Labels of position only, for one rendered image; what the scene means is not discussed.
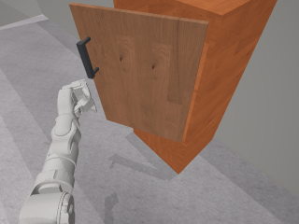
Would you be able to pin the robot left hand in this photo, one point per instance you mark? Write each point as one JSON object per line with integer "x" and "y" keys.
{"x": 69, "y": 104}

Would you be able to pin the handle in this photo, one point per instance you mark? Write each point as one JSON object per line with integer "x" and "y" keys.
{"x": 84, "y": 55}

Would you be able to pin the robot left forearm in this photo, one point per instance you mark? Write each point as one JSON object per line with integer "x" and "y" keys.
{"x": 59, "y": 167}

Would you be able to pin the left robot upper arm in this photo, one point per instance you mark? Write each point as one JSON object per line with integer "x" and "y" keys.
{"x": 49, "y": 208}

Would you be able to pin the cupboard door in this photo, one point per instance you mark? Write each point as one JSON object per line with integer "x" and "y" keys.
{"x": 148, "y": 64}

